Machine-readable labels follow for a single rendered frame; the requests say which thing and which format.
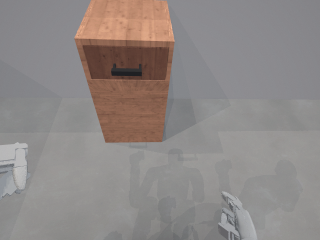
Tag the robot right hand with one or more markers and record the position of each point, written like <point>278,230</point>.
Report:
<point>240,224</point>

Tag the drawer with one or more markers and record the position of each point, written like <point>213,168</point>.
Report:
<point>101,58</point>

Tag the robot left hand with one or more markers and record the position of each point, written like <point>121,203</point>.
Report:
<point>13,162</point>

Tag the cabinet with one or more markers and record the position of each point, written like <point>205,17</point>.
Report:
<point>128,110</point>

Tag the handle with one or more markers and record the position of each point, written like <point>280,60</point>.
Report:
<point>126,71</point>

